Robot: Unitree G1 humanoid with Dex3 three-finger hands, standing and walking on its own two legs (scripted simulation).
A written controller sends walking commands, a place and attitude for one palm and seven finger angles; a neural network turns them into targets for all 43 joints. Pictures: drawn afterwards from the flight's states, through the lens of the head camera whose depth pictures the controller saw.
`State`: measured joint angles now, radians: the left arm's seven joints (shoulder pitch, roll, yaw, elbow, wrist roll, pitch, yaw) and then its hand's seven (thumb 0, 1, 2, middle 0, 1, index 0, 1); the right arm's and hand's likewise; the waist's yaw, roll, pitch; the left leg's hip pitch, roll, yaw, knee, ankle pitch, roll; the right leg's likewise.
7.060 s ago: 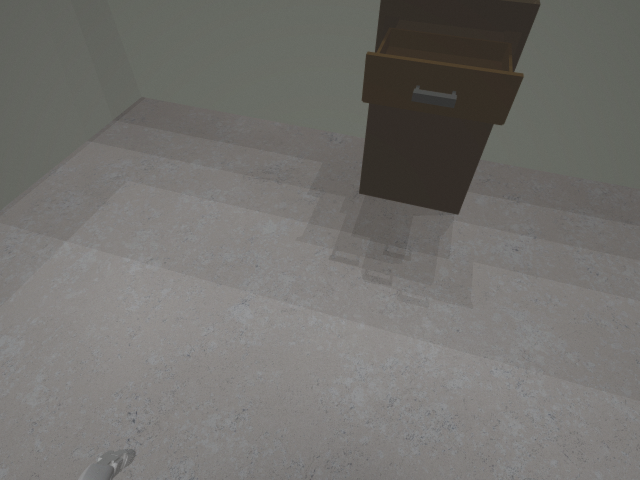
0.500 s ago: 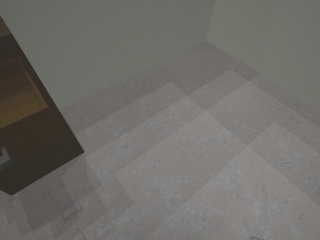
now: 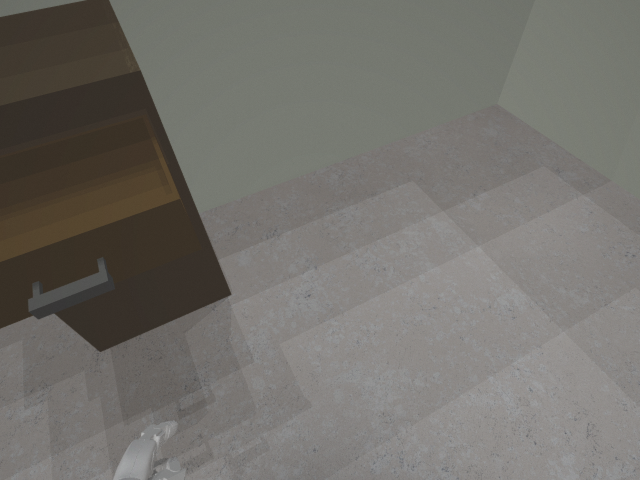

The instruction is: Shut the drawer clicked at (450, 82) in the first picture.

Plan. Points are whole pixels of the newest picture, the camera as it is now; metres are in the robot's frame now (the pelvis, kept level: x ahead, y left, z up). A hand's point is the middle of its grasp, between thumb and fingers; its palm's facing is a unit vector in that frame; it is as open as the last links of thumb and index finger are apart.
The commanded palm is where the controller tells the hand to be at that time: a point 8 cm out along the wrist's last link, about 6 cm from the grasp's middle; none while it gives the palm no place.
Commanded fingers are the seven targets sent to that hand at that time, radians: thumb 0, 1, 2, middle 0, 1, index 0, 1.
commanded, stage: turn to face it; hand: left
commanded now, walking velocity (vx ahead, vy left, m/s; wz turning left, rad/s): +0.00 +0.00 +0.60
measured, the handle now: (71, 284) +0.42 +0.42 -0.06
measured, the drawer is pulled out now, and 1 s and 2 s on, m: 0.30 0.30 0.30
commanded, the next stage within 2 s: take the last steps up to it in 0.64 s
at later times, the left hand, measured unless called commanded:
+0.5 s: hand out of the picture -0.08 +0.26 -0.19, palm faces +0.35 -0.90 -0.25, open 7.4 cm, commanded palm none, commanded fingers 0.00 0.90 0.90 -0.20 -0.30 -0.20 -0.30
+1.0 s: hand out of the picture -0.04 +0.24 -0.15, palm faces +0.37 -0.90 -0.22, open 7.4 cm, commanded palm none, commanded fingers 0.00 0.90 0.90 -0.20 -0.30 -0.20 -0.30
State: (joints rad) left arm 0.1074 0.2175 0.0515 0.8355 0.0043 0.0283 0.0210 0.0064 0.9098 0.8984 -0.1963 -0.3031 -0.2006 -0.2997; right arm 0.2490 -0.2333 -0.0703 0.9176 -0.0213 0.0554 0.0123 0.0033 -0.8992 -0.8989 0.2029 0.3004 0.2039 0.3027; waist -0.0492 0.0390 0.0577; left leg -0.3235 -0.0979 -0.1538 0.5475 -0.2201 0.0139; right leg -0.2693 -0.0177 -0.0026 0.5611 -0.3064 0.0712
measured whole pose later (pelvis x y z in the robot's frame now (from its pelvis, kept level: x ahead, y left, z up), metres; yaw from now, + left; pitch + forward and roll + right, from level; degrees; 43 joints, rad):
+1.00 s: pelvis -0.04 +0.04 +0.01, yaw +22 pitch -2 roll +1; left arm 0.23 0.18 0.04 1.00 0.03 0.03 0.00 0.01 0.91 0.90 -0.19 -0.30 -0.20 -0.30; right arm 0.34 -0.19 -0.04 1.04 -0.03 0.01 -0.01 0.00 -0.91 -0.90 0.20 0.30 0.20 0.30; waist -0.05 0.02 -0.01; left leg -0.19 -0.06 0.00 0.41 -0.20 0.06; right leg -0.25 -0.03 -0.05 0.65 -0.41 0.03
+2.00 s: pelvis +0.23 +0.12 -0.01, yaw +22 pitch -1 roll +3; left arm 0.17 0.19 0.06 0.99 0.03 -0.03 0.00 0.00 0.92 0.90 -0.19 -0.30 -0.20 -0.30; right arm 0.33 -0.17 -0.05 1.09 -0.03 -0.02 -0.01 -0.01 -0.92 -0.90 0.20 0.30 0.20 0.30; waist -0.03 0.01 0.04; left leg -0.10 0.05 0.15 0.53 -0.39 -0.03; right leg -0.38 -0.08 -0.09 0.60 -0.18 -0.01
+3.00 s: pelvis +0.18 +0.11 +0.00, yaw +23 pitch +2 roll +1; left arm 0.31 0.12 -0.01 1.08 0.02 -0.01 0.04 0.01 0.92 0.90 -0.20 -0.30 -0.20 -0.30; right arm 0.31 -0.15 -0.02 1.10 -0.03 0.01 -0.02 0.00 -0.90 -0.90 0.20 0.30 0.20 0.30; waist -0.03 0.06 0.04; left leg -0.27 0.03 0.02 0.56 -0.32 0.00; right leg -0.25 0.04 -0.05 0.56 -0.35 -0.07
